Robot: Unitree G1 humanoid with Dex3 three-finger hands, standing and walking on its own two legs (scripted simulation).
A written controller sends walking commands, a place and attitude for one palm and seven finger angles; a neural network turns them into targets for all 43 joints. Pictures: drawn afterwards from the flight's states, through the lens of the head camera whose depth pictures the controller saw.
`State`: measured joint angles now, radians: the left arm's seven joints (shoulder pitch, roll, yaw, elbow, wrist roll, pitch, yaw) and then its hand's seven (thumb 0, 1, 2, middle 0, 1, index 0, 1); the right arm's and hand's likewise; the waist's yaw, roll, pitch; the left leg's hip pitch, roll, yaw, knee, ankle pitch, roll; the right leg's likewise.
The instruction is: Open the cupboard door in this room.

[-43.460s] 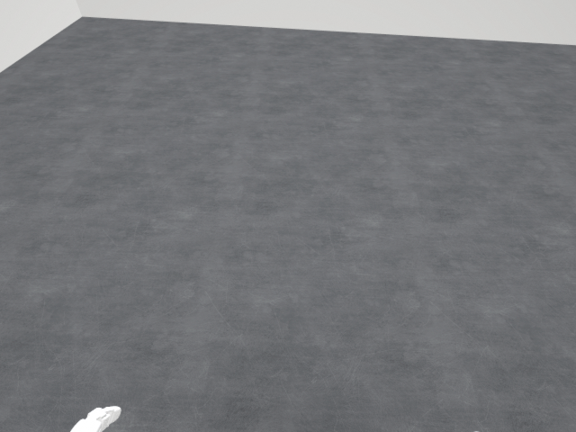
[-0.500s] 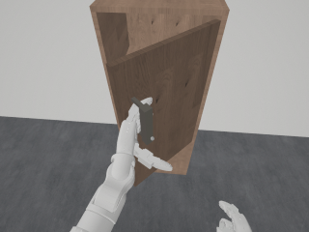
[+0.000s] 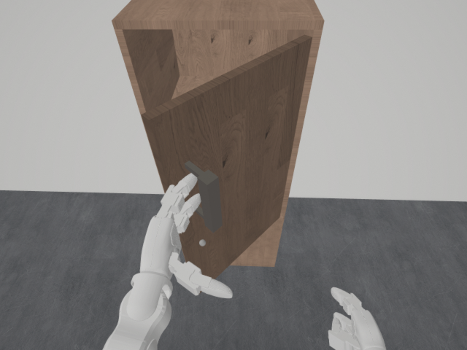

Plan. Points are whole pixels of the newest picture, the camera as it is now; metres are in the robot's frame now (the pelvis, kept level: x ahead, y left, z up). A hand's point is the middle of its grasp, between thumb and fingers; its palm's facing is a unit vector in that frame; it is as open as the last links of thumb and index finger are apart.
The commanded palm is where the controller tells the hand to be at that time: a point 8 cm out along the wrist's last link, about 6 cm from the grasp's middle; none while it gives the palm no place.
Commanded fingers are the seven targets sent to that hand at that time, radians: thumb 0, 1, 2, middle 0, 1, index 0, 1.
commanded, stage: slide the hand sideways off the handle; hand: left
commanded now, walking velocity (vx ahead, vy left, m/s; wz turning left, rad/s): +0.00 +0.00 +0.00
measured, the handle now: (202, 196) +0.34 +0.08 +0.10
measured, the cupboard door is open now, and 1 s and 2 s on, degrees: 48 48 48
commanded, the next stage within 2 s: draw the hand back to the body in 0.54 s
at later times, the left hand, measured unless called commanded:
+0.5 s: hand (163, 271) +0.21 +0.12 +0.09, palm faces +0.06 -1.00 -0.04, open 16.2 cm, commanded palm +0.18 +0.17 +0.10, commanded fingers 0.00 -0.50 0.30 -0.15 -0.30 -0.15 -0.30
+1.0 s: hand (129, 272) +0.19 +0.16 +0.12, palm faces +0.05 -1.00 -0.06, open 16.3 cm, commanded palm +0.16 +0.21 +0.13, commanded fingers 0.00 -0.50 0.30 -0.15 -0.30 -0.15 -0.30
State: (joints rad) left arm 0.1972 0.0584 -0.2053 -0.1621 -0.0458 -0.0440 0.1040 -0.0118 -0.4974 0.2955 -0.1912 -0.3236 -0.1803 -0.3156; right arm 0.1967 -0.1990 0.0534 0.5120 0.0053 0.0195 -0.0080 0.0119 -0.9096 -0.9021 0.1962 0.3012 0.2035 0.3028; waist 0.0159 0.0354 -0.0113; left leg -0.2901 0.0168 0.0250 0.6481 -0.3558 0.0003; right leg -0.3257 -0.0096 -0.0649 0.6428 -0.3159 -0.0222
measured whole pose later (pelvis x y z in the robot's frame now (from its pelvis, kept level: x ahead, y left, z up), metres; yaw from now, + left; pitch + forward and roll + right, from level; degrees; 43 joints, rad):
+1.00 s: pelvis +0.00 +0.00 -0.01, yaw +1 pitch +0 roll -1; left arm 0.48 0.19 0.06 -0.43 -0.20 -0.04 -0.11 -0.01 -0.50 0.30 -0.15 -0.30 -0.15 -0.30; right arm 0.26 -0.22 0.07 0.52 0.04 -0.17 -0.06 0.01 -0.91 -0.90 0.20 0.30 0.20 0.30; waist 0.04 0.06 -0.06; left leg -0.35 0.01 0.00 0.74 -0.40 0.00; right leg -0.36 -0.01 -0.09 0.70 -0.35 -0.02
